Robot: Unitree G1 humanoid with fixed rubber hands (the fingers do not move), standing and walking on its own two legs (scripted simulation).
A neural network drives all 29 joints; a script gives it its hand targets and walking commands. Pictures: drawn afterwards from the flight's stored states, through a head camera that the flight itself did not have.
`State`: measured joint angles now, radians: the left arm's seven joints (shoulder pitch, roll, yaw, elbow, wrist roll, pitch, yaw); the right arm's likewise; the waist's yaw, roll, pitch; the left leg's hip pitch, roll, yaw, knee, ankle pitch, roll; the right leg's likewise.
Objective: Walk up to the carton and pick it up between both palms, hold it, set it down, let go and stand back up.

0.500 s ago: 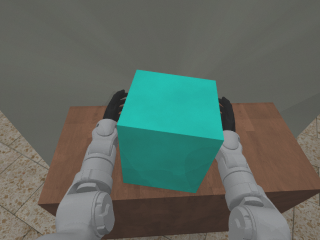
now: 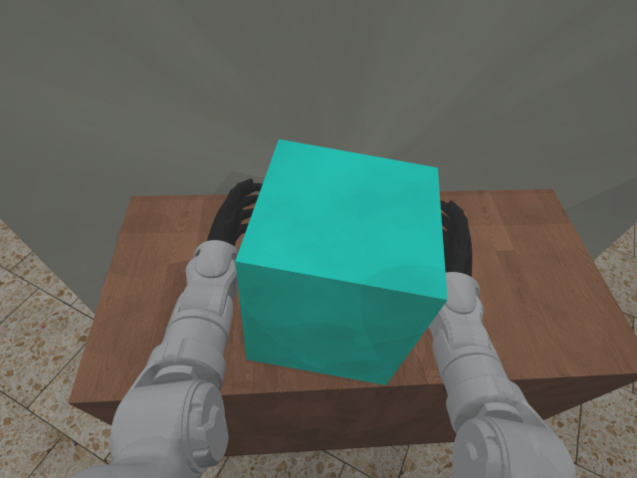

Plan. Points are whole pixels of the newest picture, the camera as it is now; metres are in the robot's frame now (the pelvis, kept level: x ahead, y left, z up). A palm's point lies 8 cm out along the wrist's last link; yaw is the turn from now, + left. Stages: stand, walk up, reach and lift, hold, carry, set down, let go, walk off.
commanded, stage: set down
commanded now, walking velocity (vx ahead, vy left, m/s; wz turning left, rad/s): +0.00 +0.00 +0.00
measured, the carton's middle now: (335, 269) +0.37 -0.02 +0.01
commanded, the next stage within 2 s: none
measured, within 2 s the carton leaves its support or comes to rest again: rests again in 0.68 s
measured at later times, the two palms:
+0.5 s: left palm (231, 245) +0.41 +0.12 +0.02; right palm (448, 275) +0.35 -0.18 +0.02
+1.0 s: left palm (230, 249) +0.41 +0.12 +0.02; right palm (447, 278) +0.35 -0.18 +0.02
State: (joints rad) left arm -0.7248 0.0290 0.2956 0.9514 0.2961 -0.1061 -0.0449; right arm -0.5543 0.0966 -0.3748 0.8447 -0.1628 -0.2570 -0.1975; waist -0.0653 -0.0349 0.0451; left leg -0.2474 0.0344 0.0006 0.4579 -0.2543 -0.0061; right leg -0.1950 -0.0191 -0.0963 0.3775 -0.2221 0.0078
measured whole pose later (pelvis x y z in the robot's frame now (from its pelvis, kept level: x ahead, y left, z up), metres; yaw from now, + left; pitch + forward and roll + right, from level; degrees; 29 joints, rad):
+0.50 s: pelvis +0.01 +0.00 +0.00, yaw +0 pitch +8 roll -1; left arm -0.72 0.04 0.30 1.06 0.31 -0.27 -0.03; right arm -0.54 0.10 -0.41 0.96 -0.16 -0.46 -0.20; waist -0.07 -0.03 0.00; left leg -0.35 0.03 0.00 0.46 -0.25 -0.01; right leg -0.30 -0.02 -0.10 0.38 -0.22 0.01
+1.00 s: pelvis +0.00 +0.00 +0.00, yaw +0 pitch +9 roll -1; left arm -0.72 0.04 0.33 1.08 0.36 -0.33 -0.03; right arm -0.54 0.12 -0.45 0.97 -0.22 -0.52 -0.20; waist -0.07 -0.03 0.00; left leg -0.37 0.03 0.00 0.46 -0.24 -0.01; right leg -0.32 -0.02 -0.10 0.38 -0.21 0.01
